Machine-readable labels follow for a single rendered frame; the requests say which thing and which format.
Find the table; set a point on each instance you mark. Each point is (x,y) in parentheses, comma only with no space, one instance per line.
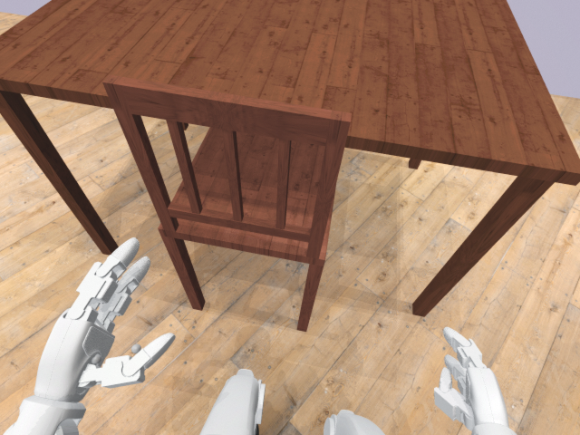
(446,81)

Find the right robot hand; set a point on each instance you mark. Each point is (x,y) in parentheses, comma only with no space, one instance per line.
(480,399)

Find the left robot thigh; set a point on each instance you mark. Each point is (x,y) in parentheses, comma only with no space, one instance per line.
(238,408)

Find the left robot hand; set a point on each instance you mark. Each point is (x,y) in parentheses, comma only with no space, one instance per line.
(66,371)

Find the chair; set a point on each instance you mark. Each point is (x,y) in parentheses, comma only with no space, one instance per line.
(263,179)

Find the right robot thigh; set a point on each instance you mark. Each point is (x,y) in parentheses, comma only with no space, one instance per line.
(350,424)

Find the robot left forearm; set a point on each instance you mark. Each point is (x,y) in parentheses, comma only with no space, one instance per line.
(42,416)

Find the robot thigh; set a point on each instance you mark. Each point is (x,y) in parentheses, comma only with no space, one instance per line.
(238,408)
(350,424)

